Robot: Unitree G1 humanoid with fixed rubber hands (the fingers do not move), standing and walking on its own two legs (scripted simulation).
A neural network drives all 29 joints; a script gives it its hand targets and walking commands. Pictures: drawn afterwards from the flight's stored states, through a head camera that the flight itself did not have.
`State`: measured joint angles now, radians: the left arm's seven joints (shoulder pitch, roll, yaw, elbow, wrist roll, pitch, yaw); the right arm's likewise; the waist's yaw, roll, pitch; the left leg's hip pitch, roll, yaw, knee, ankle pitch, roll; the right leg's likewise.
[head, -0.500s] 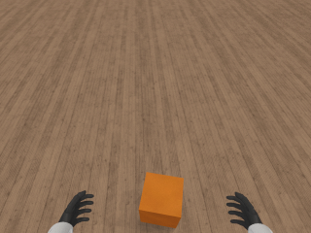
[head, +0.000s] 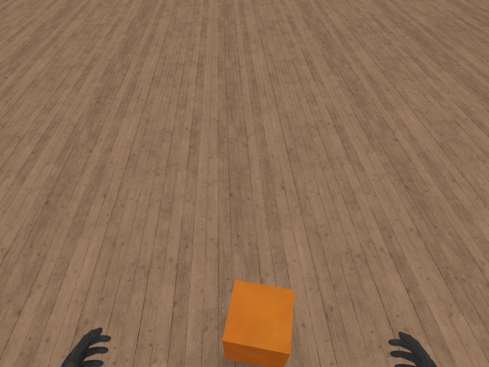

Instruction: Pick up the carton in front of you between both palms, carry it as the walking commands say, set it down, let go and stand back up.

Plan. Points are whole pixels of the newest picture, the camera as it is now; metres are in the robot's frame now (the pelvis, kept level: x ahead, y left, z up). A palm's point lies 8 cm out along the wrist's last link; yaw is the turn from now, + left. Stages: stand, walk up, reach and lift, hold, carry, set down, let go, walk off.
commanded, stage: stand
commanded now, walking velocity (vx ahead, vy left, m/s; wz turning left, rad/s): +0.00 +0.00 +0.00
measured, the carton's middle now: (258, 325) +0.38 -0.03 -0.65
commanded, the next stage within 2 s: none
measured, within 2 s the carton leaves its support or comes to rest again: neither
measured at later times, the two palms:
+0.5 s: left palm out of the picture +0.10 +0.30 -0.09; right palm out of the picture +0.11 -0.30 -0.09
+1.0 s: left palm out of the picture +0.07 +0.30 -0.09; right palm out of the picture +0.08 -0.31 -0.10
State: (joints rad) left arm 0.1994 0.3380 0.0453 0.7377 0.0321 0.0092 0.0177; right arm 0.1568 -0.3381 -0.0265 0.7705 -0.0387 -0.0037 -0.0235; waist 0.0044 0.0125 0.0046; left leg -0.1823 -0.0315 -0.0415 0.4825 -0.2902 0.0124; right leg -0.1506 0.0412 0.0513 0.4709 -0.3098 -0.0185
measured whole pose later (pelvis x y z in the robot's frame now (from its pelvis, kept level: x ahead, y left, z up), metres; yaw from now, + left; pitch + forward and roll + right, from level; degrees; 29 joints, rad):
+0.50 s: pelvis -0.01 +0.00 +0.01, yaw +0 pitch -2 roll +0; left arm 0.17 0.36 0.03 0.89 0.02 0.00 0.02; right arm 0.14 -0.37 -0.01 0.91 -0.03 -0.01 -0.03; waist 0.00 0.01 0.02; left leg -0.12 -0.03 -0.04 0.40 -0.24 0.01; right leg -0.09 0.04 0.05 0.39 -0.26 -0.02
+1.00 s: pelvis -0.02 +0.00 +0.01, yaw +0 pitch -3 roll +0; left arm 0.15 0.38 0.01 0.99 0.02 -0.01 0.01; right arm 0.13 -0.38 0.00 1.01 -0.02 -0.02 -0.02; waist 0.00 0.01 0.03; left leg -0.11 -0.03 -0.04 0.35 -0.19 0.01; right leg -0.08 0.04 0.05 0.34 -0.21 -0.02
